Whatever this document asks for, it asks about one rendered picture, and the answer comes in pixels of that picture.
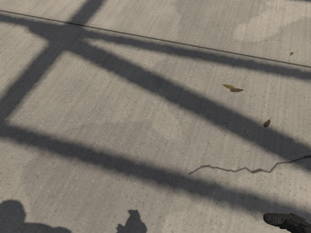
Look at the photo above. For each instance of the robot right hand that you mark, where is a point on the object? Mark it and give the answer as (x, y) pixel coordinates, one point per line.
(291, 222)

